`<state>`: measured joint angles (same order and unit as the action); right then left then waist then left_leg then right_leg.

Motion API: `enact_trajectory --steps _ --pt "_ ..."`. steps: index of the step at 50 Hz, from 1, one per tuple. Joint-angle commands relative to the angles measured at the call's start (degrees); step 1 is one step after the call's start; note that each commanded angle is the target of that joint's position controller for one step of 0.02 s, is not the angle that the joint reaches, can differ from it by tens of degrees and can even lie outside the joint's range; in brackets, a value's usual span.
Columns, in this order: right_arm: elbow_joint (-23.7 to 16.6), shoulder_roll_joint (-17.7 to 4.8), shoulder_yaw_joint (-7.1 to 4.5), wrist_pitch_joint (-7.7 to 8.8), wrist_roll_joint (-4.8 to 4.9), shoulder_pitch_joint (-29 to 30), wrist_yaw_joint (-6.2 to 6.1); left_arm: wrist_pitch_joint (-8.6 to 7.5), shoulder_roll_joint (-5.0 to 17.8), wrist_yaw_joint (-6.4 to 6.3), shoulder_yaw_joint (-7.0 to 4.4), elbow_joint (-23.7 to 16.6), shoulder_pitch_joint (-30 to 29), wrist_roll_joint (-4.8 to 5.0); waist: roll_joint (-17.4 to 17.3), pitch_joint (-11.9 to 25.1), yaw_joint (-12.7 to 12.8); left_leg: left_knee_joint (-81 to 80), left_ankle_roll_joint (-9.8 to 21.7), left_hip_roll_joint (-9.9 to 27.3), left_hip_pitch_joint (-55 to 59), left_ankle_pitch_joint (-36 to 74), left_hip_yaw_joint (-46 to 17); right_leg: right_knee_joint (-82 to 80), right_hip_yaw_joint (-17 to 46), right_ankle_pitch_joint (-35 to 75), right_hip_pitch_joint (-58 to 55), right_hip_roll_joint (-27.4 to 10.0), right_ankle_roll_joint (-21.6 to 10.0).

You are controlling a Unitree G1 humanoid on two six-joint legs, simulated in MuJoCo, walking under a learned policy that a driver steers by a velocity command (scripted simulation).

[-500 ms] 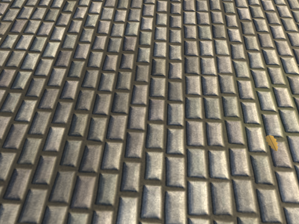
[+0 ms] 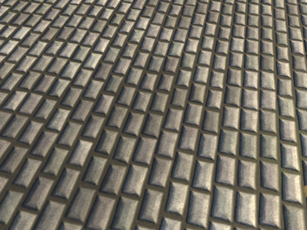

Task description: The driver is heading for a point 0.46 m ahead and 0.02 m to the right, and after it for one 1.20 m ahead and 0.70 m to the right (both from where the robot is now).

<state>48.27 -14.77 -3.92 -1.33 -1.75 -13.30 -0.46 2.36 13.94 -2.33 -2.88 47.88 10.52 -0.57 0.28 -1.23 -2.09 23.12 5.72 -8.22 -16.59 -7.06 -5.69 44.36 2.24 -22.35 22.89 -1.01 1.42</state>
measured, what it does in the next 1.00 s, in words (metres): walks ahead: right foot, then left foot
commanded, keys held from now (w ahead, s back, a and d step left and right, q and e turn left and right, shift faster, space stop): no key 0.14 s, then w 0.72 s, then w+e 0.14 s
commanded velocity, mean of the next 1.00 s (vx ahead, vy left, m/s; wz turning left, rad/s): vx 0.32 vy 0.00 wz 0.03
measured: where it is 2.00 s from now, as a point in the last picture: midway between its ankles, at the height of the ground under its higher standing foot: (169, 161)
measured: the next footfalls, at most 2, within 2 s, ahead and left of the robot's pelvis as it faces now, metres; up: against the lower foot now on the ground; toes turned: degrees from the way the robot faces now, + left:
right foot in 0.08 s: +0.04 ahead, -0.13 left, +0.00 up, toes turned +2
left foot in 0.50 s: +0.11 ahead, +0.10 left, +0.00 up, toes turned +3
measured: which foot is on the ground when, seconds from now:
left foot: down 0.00-0.08, up 0.10-0.48, down 0.50-1.00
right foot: up 0.00-0.06, down 0.08-0.50, up 0.52-0.96, down 0.98-1.00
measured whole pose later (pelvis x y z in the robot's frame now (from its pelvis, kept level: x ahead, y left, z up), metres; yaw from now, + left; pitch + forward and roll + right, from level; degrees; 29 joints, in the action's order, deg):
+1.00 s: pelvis +0.30 +0.00 -0.02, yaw +0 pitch +0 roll +0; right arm 61.5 -12.2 -1.4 4.2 -1.0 -25.4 -0.7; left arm -3.4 12.8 1.3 -2.3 48.1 1.1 -2.2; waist -0.3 -3.8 -2.1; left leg 32.7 2.7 -1.1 4.7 -27.0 3.9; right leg 32.5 -6.1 -5.6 27.0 2.0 -7.2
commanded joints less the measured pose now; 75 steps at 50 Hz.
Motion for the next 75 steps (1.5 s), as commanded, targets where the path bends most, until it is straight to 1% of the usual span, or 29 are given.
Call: enact_trajectory --steps 1,3,4,5,6,8,10,14,19,22,24,25,26,27,28,31,38,43,46,48,49,50,51,53,55,60,70,73,75 --pt "-1.9 -7.4 -1.20 0.05 0.03 -1.0 -0.23 -1.10 3.9 -0.47 -0.58 -2.5 2.9 0.58 -6.5 4.0 0.9 -4.2 6.9 17.2 5.7 9.9 -16.5 -9.0 -1.5 -1.0 -4.9 1.8 -1.8" --pt "-1.6 -6.4 -0.54 -0.19 0.93 -0.1 -0.65 -1.91 3.1 -0.73 -0.14 -1.2 6.6 0.24 -4.4 3.4 3.2 -1.2 3.3 15.0 2.0 8.7 -15.5 -25.9 -0.7 9.8 -14.5 1.0 -3.2" --pt "-1.9 -3.6 0.32 0.15 1.28 -1.7 -0.71 -2.53 6.2 -1.02 -0.47 -1.6 5.6 -0.93 2.2 3.6 1.5 3.1 0.0 11.5 -1.2 1.2 -12.3 -31.5 7.8 10.5 -17.8 -6.8 -4.8" --pt "-2.0 -1.8 0.81 0.42 2.12 -3.4 -0.65 -2.79 9.9 -0.76 -0.71 -3.5 0.4 -1.17 10.1 2.3 -1.6 6.8 -2.6 2.9 -5.9 -12.0 -3.7 -32.8 19.2 24.0 -16.9 -17.3 -9.6" --pt "-0.8 -4.8 0.15 0.10 1.19 -1.6 -0.90 -3.08 7.3 -0.21 -0.06 -3.2 -0.4 -1.15 9.3 2.2 0.5 12.8 -3.3 3.5 -0.2 -20.1 -0.8 -30.7 18.3 31.5 -10.5 -19.9 -14.4" --pt "0.4 -4.2 0.24 -0.15 1.16 -1.2 -0.59 -3.76 4.5 0.34 1.03 -2.2 -0.8 -0.87 7.4 2.4 0.2 14.2 -4.1 4.6 1.2 -17.5 -0.4 -31.2 12.6 24.7 -11.8 -14.2 -12.6" --pt "0.7 -5.0 0.14 0.11 -0.27 0.8 0.17 -3.36 7.9 0.48 -0.26 0.2 3.9 -0.72 11.0 -0.3 2.6 16.7 -4.5 4.4 -5.0 -15.6 3.1 -33.3 12.7 7.4 -17.4 -10.6 -11.0" --pt "0.4 -4.3 0.29 1.38 -0.16 5.9 1.26 -3.46 8.4 0.94 -1.38 3.2 9.6 -0.37 6.6 -4.0 5.1 19.6 -6.2 6.9 -15.4 -16.5 5.1 -36.3 16.4 -1.8 -25.0 -12.0 -13.4" --pt "-0.5 -2.9 0.76 2.97 0.24 9.8 1.81 -4.95 8.1 1.49 -2.16 5.6 11.0 -0.81 7.3 -2.5 5.7 13.9 -5.1 8.0 -11.2 -15.6 7.3 -35.8 14.0 3.0 -24.1 -11.8 -14.5" --pt "0.1 -2.7 0.87 3.52 0.50 7.8 1.72 -5.03 8.5 2.15 -2.57 6.1 9.5 -0.53 7.4 -2.5 3.6 6.6 -3.1 7.4 -1.4 -11.8 9.2 -34.6 11.6 4.9 -16.8 -11.4 -13.7" --pt "3.2 -2.9 0.58 3.99 0.25 -0.4 1.16 -4.94 8.0 2.41 -2.53 5.9 7.1 0.15 4.5 -1.6 -0.8 -0.9 -2.0 5.8 14.9 -5.6 10.3 -28.5 8.0 5.7 -5.8 -8.9 -11.4" --pt "5.4 -5.4 -0.20 4.49 0.05 -7.0 0.50 -5.27 6.0 2.44 -1.88 5.2 5.9 -0.11 0.3 0.9 -3.6 -2.6 -1.2 9.5 25.5 -9.1 5.0 -21.6 5.0 3.6 1.8 -6.2 -9.5" --pt "6.3 -11.9 -1.63 4.92 -0.51 -14.0 -0.18 -5.67 1.3 2.87 -0.42 2.4 2.9 0.20 -13.1 3.5 -6.9 -12.0 2.5 23.8 32.6 -27.4 -15.6 -3.8 -3.2 -3.3 12.3 1.1 -6.3" --pt "7.4 -15.2 -2.52 4.74 0.13 -16.1 0.03 -5.60 4.8 2.63 -1.27 1.1 1.5 -0.69 -14.6 -0.3 -6.5 -17.4 7.6 31.4 27.5 -34.5 -30.1 7.8 -3.9 -10.3 19.4 3.5 -6.6" --pt "6.1 -11.3 -1.51 4.60 0.20 -10.6 0.25 -5.37 7.1 2.87 -2.00 1.9 2.0 -1.30 -7.0 -5.0 -2.8 -16.3 8.2 29.6 22.3 -34.2 -25.8 13.7 -0.2 -6.2 20.3 -0.6 -7.5" --pt "4.2 -5.3 0.33 5.81 0.70 -3.9 0.46 -5.59 5.2 4.46 -1.71 4.0 4.4 -1.34 -5.3 -5.3 1.7 -18.0 4.7 21.7 17.5 -15.7 -12.1 13.2 -0.9 5.7 16.4 -4.0 -5.7" --pt "8.8 -4.2 1.24 6.90 1.08 -11.5 0.30 -4.49 2.7 5.10 -0.59 -0.4 -7.3 -1.49 -4.7 -5.6 0.7 -16.6 5.5 18.2 16.9 15.2 -0.3 5.2 -5.7 15.3 18.4 -3.6 -1.6" --pt "10.5 -5.2 1.30 7.00 0.90 -13.9 -0.09 -4.54 2.3 4.86 0.36 -3.6 -14.3 -0.84 -5.2 -6.6 -0.3 -16.4 4.9 19.3 17.6 23.3 1.9 -8.3 -7.9 19.7 10.9 -1.2 -4.2" --pt "10.9 -6.4 1.03 7.01 0.60 -12.1 -0.58 -4.90 3.8 4.02 -0.25 -2.4 -9.1 -0.80 -5.6 -3.1 3.0 -8.9 3.1 20.5 22.3 42.1 5.9 -11.1 -9.2 15.8 2.7 2.0 -8.0" --pt "11.0 -7.1 0.75 6.24 0.21 -11.2 -0.85 -5.50 5.8 3.27 -1.55 2.6 5.7 -1.04 -4.3 4.9 9.3 10.7 1.2 18.9 21.1 48.5 9.4 -15.2 -9.9 14.6 -13.3 5.5 -10.7" --pt "10.1 -6.2 1.11 6.14 0.33 -11.9 -0.80 -5.74 8.8 2.73 -2.64 4.9 14.4 -2.09 -1.6 9.9 12.1 25.9 0.3 17.2 10.6 33.9 10.9 -15.9 -1.6 9.8 -26.8 -1.2 -13.1" --pt "8.5 -0.2 2.11 6.30 1.85 -17.6 0.22 -5.57 15.1 2.52 -4.22 5.3 18.3 -2.74 12.0 16.3 8.8 49.8 -2.6 6.6 -10.3 -5.2 12.4 -20.8 29.1 3.1 -41.7 -18.0 -21.9" --pt "8.1 -4.3 0.98 6.64 0.46 -14.6 0.51 -4.99 13.6 3.34 -3.97 5.4 14.2 -0.15 7.5 16.5 7.8 56.2 -1.6 5.1 -17.7 -19.9 3.6 -29.2 42.1 1.0 -39.9 -18.9 -23.0" --pt "4.9 -5.2 0.75 7.67 0.39 -5.6 0.90 -5.12 8.2 3.52 -2.67 3.6 4.2 0.29 0.7 2.3 4.3 51.9 -1.2 11.4 -20.4 -10.1 2.8 -31.7 26.5 4.2 -23.4 -15.2 -19.8" --pt "4.2 -3.7 0.97 6.65 -0.56 -5.4 0.91 -5.71 5.9 3.03 -1.90 4.1 2.5 0.29 0.2 -0.8 0.6 45.0 -2.7 13.8 -14.3 -8.6 2.6 -33.4 18.3 14.3 -13.3 -10.0 -17.0" --pt "0.5 -2.7 1.16 4.03 -1.09 0.9 1.26 -6.72 8.2 2.69 -2.40 4.8 7.2 0.61 1.6 -1.8 0.8 33.8 -7.0 14.4 -15.4 -4.4 4.9 -36.0 13.3 17.1 -8.4 -6.5 -17.4" --pt "-8.1 -3.3 1.92 4.53 0.15 19.8 1.86 -5.69 8.8 1.95 -2.80 4.6 17.4 -0.35 3.4 -1.9 7.8 13.4 -8.5 10.5 -20.7 4.9 5.1 -29.1 16.5 31.7 -22.1 -6.1 -14.5" --pt "-8.5 -5.1 1.58 5.39 0.48 15.9 1.61 -5.62 10.4 1.30 -3.32 3.0 14.4 -0.63 4.7 -0.8 4.7 7.1 -6.6 8.8 -10.8 0.4 4.3 -24.5 18.3 36.8 -21.2 -6.6 -12.0" --pt "-5.2 -8.0 0.33 6.48 0.39 3.5 0.54 -6.18 11.3 1.87 -3.55 2.0 11.6 -0.26 2.3 5.1 -1.3 1.6 -4.2 7.5 7.5 -0.6 4.8 -11.5 16.3 42.8 -16.9 -2.8 -9.5"
Velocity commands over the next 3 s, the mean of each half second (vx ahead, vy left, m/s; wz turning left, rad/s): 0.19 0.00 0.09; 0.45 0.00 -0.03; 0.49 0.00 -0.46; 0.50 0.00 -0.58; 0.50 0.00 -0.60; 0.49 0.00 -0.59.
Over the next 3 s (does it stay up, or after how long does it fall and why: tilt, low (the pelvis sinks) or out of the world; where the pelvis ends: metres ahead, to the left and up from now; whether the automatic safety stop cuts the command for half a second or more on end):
stays up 1.20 -0.48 0.00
